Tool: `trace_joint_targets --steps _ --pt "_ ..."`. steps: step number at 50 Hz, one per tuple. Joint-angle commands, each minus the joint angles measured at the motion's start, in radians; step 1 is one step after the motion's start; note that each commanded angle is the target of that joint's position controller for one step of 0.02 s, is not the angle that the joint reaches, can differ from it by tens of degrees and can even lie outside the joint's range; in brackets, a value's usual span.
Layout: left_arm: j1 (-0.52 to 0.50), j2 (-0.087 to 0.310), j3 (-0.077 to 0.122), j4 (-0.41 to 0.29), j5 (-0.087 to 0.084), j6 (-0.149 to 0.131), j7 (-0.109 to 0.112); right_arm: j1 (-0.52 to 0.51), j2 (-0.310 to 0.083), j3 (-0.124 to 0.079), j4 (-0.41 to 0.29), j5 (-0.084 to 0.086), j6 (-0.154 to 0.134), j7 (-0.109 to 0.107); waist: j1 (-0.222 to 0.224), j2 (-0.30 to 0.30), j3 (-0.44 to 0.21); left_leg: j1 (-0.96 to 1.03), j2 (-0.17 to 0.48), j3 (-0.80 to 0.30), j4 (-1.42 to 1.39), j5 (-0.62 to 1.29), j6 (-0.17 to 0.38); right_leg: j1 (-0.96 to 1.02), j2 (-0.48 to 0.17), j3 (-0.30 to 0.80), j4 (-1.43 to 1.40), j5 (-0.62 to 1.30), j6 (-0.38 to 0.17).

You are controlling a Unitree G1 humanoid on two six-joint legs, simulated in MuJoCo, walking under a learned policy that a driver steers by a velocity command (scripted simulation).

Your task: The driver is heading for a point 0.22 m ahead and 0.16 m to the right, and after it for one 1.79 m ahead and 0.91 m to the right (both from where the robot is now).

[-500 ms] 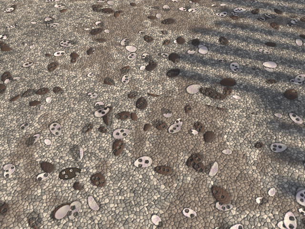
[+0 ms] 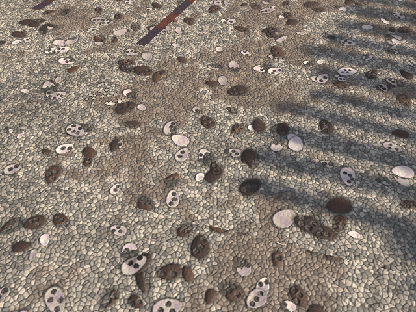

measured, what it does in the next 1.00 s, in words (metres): walks ahead, turning right: right foot, then left foot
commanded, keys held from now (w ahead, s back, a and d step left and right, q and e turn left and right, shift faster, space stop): w+e+shift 0.04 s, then e+shift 0.76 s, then q+shift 0.20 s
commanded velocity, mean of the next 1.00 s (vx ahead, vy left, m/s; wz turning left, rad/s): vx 0.27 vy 0.00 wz -0.79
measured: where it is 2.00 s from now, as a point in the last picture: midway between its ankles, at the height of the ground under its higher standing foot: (223, 304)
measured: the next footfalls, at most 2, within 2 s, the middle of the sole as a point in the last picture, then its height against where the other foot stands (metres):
right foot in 0.20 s outside the picture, level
left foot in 0.66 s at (222, 263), level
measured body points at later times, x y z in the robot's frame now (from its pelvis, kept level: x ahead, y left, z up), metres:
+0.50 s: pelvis +0.36 -0.02 +0.00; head +0.40 -0.06 +0.44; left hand +0.60 +0.19 -0.09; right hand +0.48 -0.36 -0.06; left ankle +0.59 +0.10 -0.67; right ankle +0.37 -0.06 -0.74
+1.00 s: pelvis +0.47 -0.02 -0.01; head +0.48 -0.06 +0.44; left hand +0.78 +0.01 -0.10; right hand +0.34 -0.29 -0.13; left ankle +0.63 +0.00 -0.74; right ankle +0.38 -0.11 -0.74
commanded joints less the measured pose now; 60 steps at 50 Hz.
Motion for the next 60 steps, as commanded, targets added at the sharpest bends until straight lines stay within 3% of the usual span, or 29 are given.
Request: trace_joint_targets --steps 1,5,8,9,10,11,12,13,14,15,17,21,25,30,31,32,33,34,35,37,40,44,48,50,51,52,53,56,60 --pt "-0.090 -0.022 -0.011 -0.095 0.001 0.006 -0.022 -0.052 -0.021 0.000 -0.041 0.010 -0.041 0.000 0.032 0.116 0.091 -0.072 0.203 -0.028 -0.258 0.432 0.008 -0.090 -0.024 -0.035 -0.087 0.149 -0.001" --pt "-0.184 -0.021 -0.030 -0.135 0.016 -0.012 -0.046 -0.066 -0.071 -0.003 -0.037 0.020 -0.048 -0.028 0.056 0.042 0.121 -0.061 0.176 0.119 -0.188 0.908 -0.018 0.087 0.087 -0.198 -0.479 0.346 -0.029" --pt "0.131 0.065 0.003 -0.042 0.026 -0.011 -0.039 -0.092 -0.192 -0.034 -0.069 0.035 -0.027 -0.053 0.196 0.103 -0.088 -0.037 0.227 0.090 0.236 1.260 -0.043 0.490 0.223 -0.218 -0.531 0.310 -0.064" --pt "0.265 0.197 0.072 -0.051 -0.054 -0.005 -0.026 -0.179 -0.294 -0.059 -0.126 0.062 -0.009 -0.062 0.287 0.188 -0.195 -0.094 0.220 0.015 0.443 1.263 -0.073 0.703 0.183 -0.100 -0.492 0.321 -0.076" --pt "0.316 0.234 0.082 -0.027 -0.070 0.004 -0.001 -0.207 -0.195 -0.042 -0.122 0.074 -0.001 -0.046 0.291 0.027 -0.168 -0.204 0.096 0.018 0.793 0.531 -0.110 0.806 0.119 -0.003 -0.646 0.447 -0.111" --pt "0.208 0.291 0.079 -0.057 -0.029 -0.004 0.015 -0.134 -0.032 0.005 -0.178 0.006 -0.017 -0.025 0.129 -0.325 -0.126 -0.485 -0.079 -0.069 1.183 -0.341 -0.138 0.901 0.039 0.221 -0.590 1.004 -0.170" --pt "0.140 0.315 0.078 -0.139 0.042 -0.032 0.009 0.047 -0.050 0.015 -0.211 0.031 -0.034 -0.017 0.051 -0.248 -0.425 -0.633 -0.098 -0.317 1.359 -0.340 -0.139 1.083 -0.193 0.677 -0.713 0.819 -0.401" --pt "0.056 0.279 0.087 -0.208 0.015 -0.035 -0.001 -0.027 -0.150 -0.001 -0.221 0.036 -0.044 -0.019 0.077 -0.021 -0.425 -0.615 -0.055 -0.371 1.284 -0.270 -0.100 0.988 -0.181 0.742 -0.833 0.516 -0.393" --pt "-0.021 0.228 0.076 -0.226 -0.021 -0.043 -0.003 -0.102 -0.158 -0.012 -0.247 0.042 -0.041 -0.025 0.022 0.105 -0.233 -0.664 -0.028 -0.355 1.175 -0.221 -0.083 0.807 -0.130 0.699 -0.899 0.298 -0.360" --pt "-0.077 0.189 0.063 -0.237 -0.040 -0.047 -0.001 -0.117 -0.159 -0.018 -0.238 0.026 -0.027 -0.035 -0.024 0.199 -0.147 -0.630 0.010 -0.352 1.112 -0.175 -0.091 0.648 -0.109 0.666 -0.935 0.266 -0.316" --pt "-0.115 0.184 0.066 -0.261 -0.024 -0.048 0.011 -0.125 -0.171 -0.030 -0.252 0.016 0.009 -0.046 -0.057 0.153 -0.085 -0.523 0.044 -0.359 0.990 -0.153 -0.129 0.430 -0.039 0.537 -0.927 0.528 -0.291" --pt "-0.079 0.183 0.076 -0.246 -0.045 -0.005 0.065 -0.255 -0.065 -0.011 -0.310 0.001 0.026 -0.055 -0.025 0.086 -0.133 -0.465 -0.010 -0.295 0.605 0.010 -0.168 0.342 0.132 0.343 -0.823 0.739 -0.177" --pt "-0.075 0.187 0.088 -0.266 -0.059 0.058 0.109 -0.362 -0.069 -0.014 -0.339 0.022 0.035 -0.047 0.022 -0.029 -0.214 -0.421 -0.073 -0.314 0.355 0.218 -0.163 0.394 0.176 0.379 -0.756 0.537 -0.038" --pt "-0.108 0.132 0.078 -0.314 -0.033 0.064 0.105 -0.390 -0.118 -0.042 -0.334 0.022 0.010 -0.032 0.025 -0.127 -0.149 -0.350 -0.056 -0.388 0.120 0.253 -0.129 0.431 0.152 0.549 -0.669 0.273 -0.029" --pt "-0.133 0.122 0.073 -0.328 -0.034 0.062 0.100 -0.351 -0.119 -0.048 -0.318 0.023 0.003 -0.031 0.003 -0.119 -0.153 -0.274 -0.029 -0.386 0.035 0.320 -0.108 0.417 0.167 0.552 -0.608 0.188 -0.021" --pt "-0.114 0.084 0.059 -0.334 -0.034 0.063 0.089 -0.305 -0.115 -0.048 -0.306 0.017 0.001 -0.033 -0.004 -0.029 -0.197 -0.098 0.071 -0.425 -0.036 0.447 -0.051 0.342 0.217 0.489 -0.454 -0.091 0.008" --pt "-0.024 0.016 0.037 -0.328 -0.019 0.063 0.083 -0.302 -0.138 -0.049 -0.326 0.005 0.014 -0.044 0.051 0.146 -0.248 0.118 0.282 -0.611 0.031 0.710 0.057 0.157 0.317 0.347 -0.229 -0.508 0.050" --pt "0.060 0.110 0.055 -0.348 -0.034 0.058 0.067 -0.241 -0.141 -0.050 -0.322 -0.023 0.029 -0.043 0.084 0.311 -0.304 0.153 0.471 -0.863 0.006 0.733 0.224 0.038 0.307 0.263 -0.067 -0.583 0.100" --pt "0.085 0.197 0.076 -0.323 -0.038 0.056 0.055 -0.279 -0.136 -0.059 -0.340 -0.006 0.041 -0.050 0.081 0.276 -0.291 0.131 0.502 -0.886 0.011 0.620 0.290 -0.013 0.218 0.208 0.081 -0.513 0.155" --pt "-0.017 0.239 0.090 -0.290 -0.049 0.080 0.061 -0.319 -0.072 -0.042 -0.363 0.001 0.069 -0.064 0.027 0.111 -0.183 -0.035 0.319 -0.631 -0.020 0.263 0.185 -0.029 0.142 0.152 0.164 -0.317 0.180" --pt "-0.045 0.140 0.058 -0.324 -0.038 0.087 0.064 -0.335 -0.113 -0.051 -0.343 0.001 0.092 -0.077 0.029 0.129 -0.091 -0.196 0.211 -0.395 -0.080 0.280 0.138 0.020 0.110 0.039 0.048 -0.209 0.175" --pt "-0.072 0.051 0.013 -0.321 -0.013 0.058 0.064 -0.273 -0.124 -0.055 -0.296 0.009 0.101 -0.052 0.000 0.158 -0.184 -0.167 0.222 -0.370 -0.069 0.371 0.191 0.195 0.113 0.026 -0.235 -0.296 0.147" --pt "-0.001 0.036 0.011 -0.248 0.001 0.054 0.051 -0.260 -0.096 -0.037 -0.261 0.043 0.102 -0.014 0.027 0.199 -0.154 -0.244 0.202 -0.411 -0.056 0.124 0.154 0.420 0.133 0.004 -0.658 -0.127 0.105" --pt "0.027 0.101 0.031 -0.246 0.004 0.057 0.053 -0.190 -0.108 -0.039 -0.240 0.052 0.095 -0.005 0.040 0.169 -0.131 -0.411 0.149 -0.408 -0.011 -0.013 0.050 0.626 0.092 0.042 -0.782 -0.042 0.039" --pt "0.043 0.198 0.052 -0.256 0.028 0.063 0.064 -0.200 -0.054 -0.027 -0.267 0.040 0.083 0.004 0.036 -0.053 -0.144 -0.542 0.052 -0.302 0.187 -0.140 -0.032 0.675 -0.136 0.263 -0.823 0.001 -0.053" --pt "0.013 0.245 0.075 -0.244 0.049 0.063 0.064 -0.252 -0.093 -0.040 -0.305 0.051 0.072 -0.004 0.057 -0.240 -0.118 -0.546 0.005 -0.185 0.393 -0.253 -0.069 0.460 -0.302 0.382 -0.913 0.020 -0.188" --pt "-0.041 0.190 0.058 -0.270 0.054 0.047 0.069 -0.254 -0.161 -0.067 -0.295 0.052 0.079 -0.014 0.059 -0.173 -0.075 -0.535 0.028 -0.221 0.612 -0.251 -0.095 0.402 -0.280 0.349 -0.933 0.056 -0.212" --pt "-0.209 0.077 0.026 -0.290 0.013 0.017 0.086 -0.102 -0.134 -0.084 -0.226 0.051 0.135 -0.047 -0.019 -0.151 -0.034 -0.608 0.038 -0.237 0.884 -0.130 -0.139 0.410 -0.180 0.144 -0.908 0.197 -0.118" --pt "-0.165 0.067 0.032 -0.266 0.005 0.026 0.103 -0.176 -0.064 -0.058 -0.289 0.052 0.150 -0.032 0.019 -0.094 -0.055 -0.625 0.093 -0.185 0.716 -0.002 -0.170 0.524 -0.163 0.019 -0.872 0.227 -0.108"
Keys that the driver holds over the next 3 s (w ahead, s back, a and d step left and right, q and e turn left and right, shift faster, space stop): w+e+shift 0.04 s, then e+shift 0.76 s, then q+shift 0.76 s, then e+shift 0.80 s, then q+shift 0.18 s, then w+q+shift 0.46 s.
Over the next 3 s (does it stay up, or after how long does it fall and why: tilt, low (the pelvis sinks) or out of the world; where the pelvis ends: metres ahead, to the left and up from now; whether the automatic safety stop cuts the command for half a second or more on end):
stays up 0.67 -0.08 -0.02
